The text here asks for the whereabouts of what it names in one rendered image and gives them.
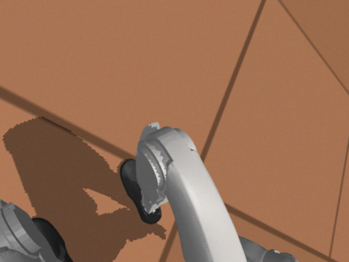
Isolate left robot foot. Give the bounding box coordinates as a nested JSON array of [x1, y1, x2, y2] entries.
[[32, 218, 73, 262]]

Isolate right robot foot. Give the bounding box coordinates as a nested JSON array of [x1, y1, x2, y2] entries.
[[120, 159, 161, 224]]

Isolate right robot arm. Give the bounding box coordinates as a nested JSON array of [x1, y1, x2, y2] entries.
[[263, 249, 299, 262]]

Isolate right robot hand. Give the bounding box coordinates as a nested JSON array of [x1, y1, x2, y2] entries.
[[239, 236, 268, 262]]

